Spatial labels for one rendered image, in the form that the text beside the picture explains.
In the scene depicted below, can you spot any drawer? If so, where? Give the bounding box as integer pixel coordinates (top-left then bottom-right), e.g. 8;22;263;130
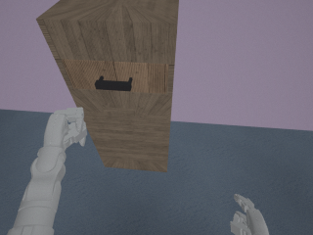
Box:
62;59;169;94

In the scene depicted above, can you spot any right robot hand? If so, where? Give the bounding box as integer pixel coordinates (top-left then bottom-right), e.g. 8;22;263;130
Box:
230;194;269;235

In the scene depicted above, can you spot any left robot hand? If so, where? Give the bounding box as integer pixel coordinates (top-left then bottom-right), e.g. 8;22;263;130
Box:
43;107;87;151

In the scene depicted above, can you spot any cabinet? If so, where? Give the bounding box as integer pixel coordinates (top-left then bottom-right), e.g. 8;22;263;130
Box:
36;0;179;172

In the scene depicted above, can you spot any robot left forearm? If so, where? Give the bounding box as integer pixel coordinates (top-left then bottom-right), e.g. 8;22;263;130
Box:
7;146;67;235

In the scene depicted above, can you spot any handle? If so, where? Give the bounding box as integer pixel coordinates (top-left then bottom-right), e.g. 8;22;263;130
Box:
95;75;133;92
103;107;136;118

